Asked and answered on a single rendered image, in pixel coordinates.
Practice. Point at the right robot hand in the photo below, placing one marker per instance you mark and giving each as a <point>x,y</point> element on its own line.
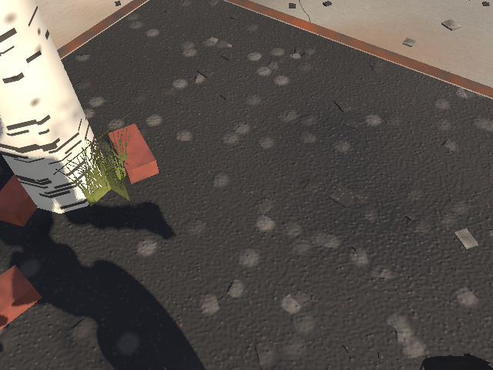
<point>466,362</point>

